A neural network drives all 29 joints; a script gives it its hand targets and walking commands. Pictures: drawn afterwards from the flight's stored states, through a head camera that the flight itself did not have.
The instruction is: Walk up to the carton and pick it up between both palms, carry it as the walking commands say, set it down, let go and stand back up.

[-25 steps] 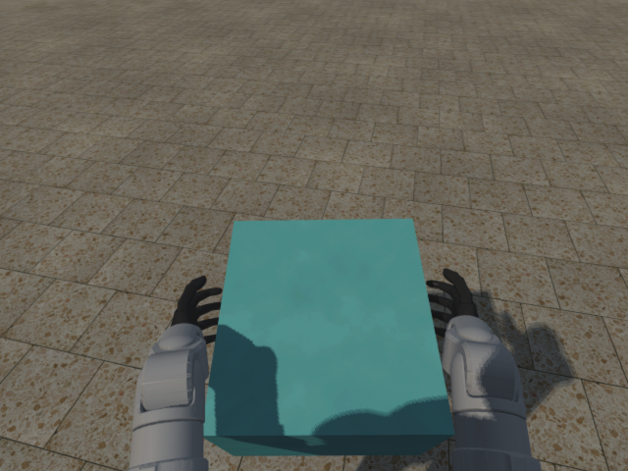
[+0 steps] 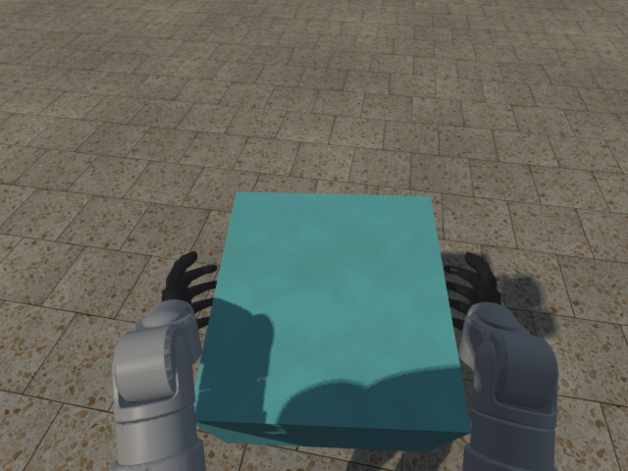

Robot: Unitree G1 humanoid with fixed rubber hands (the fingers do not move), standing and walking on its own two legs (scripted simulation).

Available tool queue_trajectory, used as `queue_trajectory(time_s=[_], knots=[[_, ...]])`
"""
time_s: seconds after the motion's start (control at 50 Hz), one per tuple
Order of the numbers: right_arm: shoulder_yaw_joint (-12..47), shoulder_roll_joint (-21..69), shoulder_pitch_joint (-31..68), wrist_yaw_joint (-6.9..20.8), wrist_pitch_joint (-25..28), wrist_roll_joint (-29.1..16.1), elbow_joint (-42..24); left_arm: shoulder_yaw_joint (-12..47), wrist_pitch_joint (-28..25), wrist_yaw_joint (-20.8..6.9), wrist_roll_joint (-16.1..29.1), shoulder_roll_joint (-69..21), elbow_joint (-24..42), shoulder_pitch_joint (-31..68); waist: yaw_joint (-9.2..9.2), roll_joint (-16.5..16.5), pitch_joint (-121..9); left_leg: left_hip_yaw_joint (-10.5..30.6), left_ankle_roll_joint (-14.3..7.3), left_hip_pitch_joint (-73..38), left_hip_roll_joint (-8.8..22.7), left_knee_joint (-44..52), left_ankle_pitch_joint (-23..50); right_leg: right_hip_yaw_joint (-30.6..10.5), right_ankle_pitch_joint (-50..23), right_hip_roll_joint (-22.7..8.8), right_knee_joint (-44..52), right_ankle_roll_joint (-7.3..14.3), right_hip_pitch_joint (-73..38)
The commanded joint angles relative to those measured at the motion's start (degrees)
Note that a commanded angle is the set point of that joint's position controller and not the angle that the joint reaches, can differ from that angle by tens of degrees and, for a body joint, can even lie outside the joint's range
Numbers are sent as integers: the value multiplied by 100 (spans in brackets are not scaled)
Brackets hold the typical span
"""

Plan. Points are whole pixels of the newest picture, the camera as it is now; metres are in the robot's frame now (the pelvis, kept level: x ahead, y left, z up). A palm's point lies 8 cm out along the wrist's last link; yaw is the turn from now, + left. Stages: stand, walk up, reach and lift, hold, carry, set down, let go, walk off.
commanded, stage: carry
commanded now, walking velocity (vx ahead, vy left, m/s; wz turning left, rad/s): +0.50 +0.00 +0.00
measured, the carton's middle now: (329, 318) +0.31 -0.01 +0.00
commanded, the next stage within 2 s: none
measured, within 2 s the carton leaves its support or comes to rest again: neither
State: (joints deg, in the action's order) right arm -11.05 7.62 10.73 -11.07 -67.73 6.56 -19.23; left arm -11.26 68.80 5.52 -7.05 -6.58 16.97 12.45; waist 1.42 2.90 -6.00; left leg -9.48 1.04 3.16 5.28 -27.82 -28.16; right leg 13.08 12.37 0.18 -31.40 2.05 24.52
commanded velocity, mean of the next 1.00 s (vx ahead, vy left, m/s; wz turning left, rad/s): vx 0.50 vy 0.00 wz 0.00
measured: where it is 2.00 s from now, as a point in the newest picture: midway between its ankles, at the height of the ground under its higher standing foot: (307, 208)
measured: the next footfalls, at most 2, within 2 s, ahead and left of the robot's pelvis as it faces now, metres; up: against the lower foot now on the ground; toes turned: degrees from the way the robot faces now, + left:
left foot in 0.36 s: +0.43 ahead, +0.11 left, +0.00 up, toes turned +10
right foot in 0.82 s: +0.71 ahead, -0.09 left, +0.00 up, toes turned -15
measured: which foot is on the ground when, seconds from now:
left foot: down 0.00-0.00, up 0.02-0.34, down 0.36-0.86, up 0.88-1.00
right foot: down 0.00-0.38, up 0.40-0.80, down 0.82-1.00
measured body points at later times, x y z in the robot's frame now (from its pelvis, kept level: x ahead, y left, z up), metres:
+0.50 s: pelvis +0.33 +0.04 +0.01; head +0.36 +0.05 +0.46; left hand +0.63 +0.20 +0.06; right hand +0.60 -0.16 +0.07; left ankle +0.39 +0.10 -0.72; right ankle +0.20 -0.08 -0.62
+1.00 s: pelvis +0.67 +0.00 +0.02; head +0.68 -0.01 +0.47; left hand +0.94 +0.17 +0.07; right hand +0.95 -0.18 +0.07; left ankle +0.61 +0.13 -0.66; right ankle +0.67 -0.08 -0.72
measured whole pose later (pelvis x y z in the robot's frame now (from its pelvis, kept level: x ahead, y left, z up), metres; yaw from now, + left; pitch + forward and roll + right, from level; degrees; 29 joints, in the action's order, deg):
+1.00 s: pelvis +0.67 +0.00 +0.02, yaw +0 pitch +5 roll +0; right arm -12.9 7.0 10.1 -9.5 -67.4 6.6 -15.0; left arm -9.0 67.3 8.5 -6.6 -7.6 15.0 8.6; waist -1.5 1.1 -4.2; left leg -4.0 1.1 27.8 5.4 -58.4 -20.3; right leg 15.7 12.1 -1.9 -23.3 3.8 16.5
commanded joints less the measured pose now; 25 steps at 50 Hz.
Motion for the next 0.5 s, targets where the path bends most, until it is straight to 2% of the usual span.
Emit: queue_trajectory(time_s=[0.0,0.02,0.04,0.06,0.08,0.1,0.14,0.22,0.26,0.3,0.32,0.34,0.36,0.38,0.4,0.42,0.44,0.46,0.48], knots=[[4459,4712,3338,2460,-243,-2801,-503,4203,-64,-1592,2306,-4909,329,2460,-417,-1575,-2323,-216,8,2201,-113,-3240,2360,-2843,-296,-1642,1080,673,-3962],[4490,4752,3306,2502,-287,-2803,-358,4230,-18,-1568,2205,-4938,255,2560,-328,-1899,-1977,347,-39,3848,-639,-4189,-137,-4083,-1694,-2282,1407,1263,-4670],[4459,4912,3175,2539,-276,-2740,-105,4358,2,-1557,2239,-5061,402,2762,-337,-1207,-1836,852,-163,4362,-315,-4738,-307,-3820,-2264,-2428,1239,1421,-4669],[4458,5034,3129,2569,-247,-2740,-9,4418,-20,-1571,2283,-5206,470,2804,-364,-702,-1782,996,-169,4495,-80,-4786,-83,-3416,-2386,-2355,1181,1355,-4497],[4446,5163,3201,2574,-202,-2760,-28,4504,-58,-1601,2418,-5318,620,2978,-344,-369,-1636,1028,-157,4451,166,-4258,299,-2937,-2044,-2190,1307,1091,-4190],[4433,5243,3194,2559,-156,-2696,13,4592,-71,-1652,2583,-5438,659,3112,-322,-360,-1434,881,-95,4290,244,-3580,613,-2388,-2019,-1978,1447,850,-3868],[4424,5225,3161,2466,-66,-2577,36,4674,-83,-1759,2792,-5419,668,3135,-304,-765,-1322,432,-10,3938,56,-2905,862,-1764,-2481,-1742,1545,703,-3554],[4392,5143,2815,2313,5,-2334,-53,4683,-70,-1853,2853,-5290,714,2922,-267,-943,-981,-184,-13,2991,-266,-1028,1694,-739,-3104,-1196,1608,494,-2844],[4423,5050,2741,2285,-4,-2273,-160,4632,-55,-1867,2802,-5224,727,2790,-251,-1222,-940,-478,-79,2389,-488,-508,2216,-570,-3247,-1187,1530,416,-2684],[4475,4998,2755,2275,-16,-2298,-257,4615,-31,-1872,2799,-5158,766,2828,-128,-1284,-1179,-641,-229,1227,-654,13,2797,-252,-3686,-1151,826,229,-2442],[4468,4942,2668,2264,-24,-2298,-214,4619,-5,-1877,2773,-5064,817,2895,-40,-1182,-1586,-793,-328,214,-816,40,2566,-60,-3699,-1033,52,65,-2186],[4475,4895,2563,2264,-26,-2325,-177,4645,16,-1886,2720,-4920,870,2976,109,-1039,-2008,-284,-529,-1198,-492,-153,2177,-94,-3030,-949,-1141,-122,-1246],[4425,4754,2496,2286,-33,-2299,-109,4654,64,-1883,2677,-4879,866,3021,181,368,-2568,2395,-1064,-2143,1267,514,1235,-137,-1018,-431,-3290,-433,-23],[4338,4740,2509,2339,-39,-2303,-1,4622,105,-1859,2594,-4940,687,2867,57,1391,-2475,4260,-1687,-2473,2205,1342,1888,-809,1691,223,-4661,-396,1262],[4279,4851,2509,2372,-49,-2338,90,4633,68,-1882,2597,-5003,477,2750,12,797,-2275,3749,-1673,-2000,2041,1209,1894,-1378,1495,-219,-5077,-197,1595],[4283,5005,2585,2383,-21,-2362,173,4634,-4,-1920,2693,-5182,381,2872,-10,228,-2093,3335,-1538,-1558,1927,1174,2216,-1528,1180,-438,-4991,-157,1675],[4390,5157,2860,2416,23,-2444,82,4644,-79,-1934,2760,-5362,273,2998,-59,-209,-1920,2821,-1369,-1044,1793,1220,2485,-1584,918,-651,-4593,-214,1579],[4462,5255,3000,2455,62,-2535,5,4621,-148,-1919,2746,-5438,253,2995,-106,-206,-1833,2255,-1186,-723,1610,1319,2643,-1573,699,-804,-4115,-312,1372],[4544,5324,3091,2493,98,-2604,-49,4599,-214,-1886,2708,-5480,278,3015,-127,-127,-1845,1782,-1080,-542,1453,1391,2743,-1430,514,-824,-3713,-381,1155]])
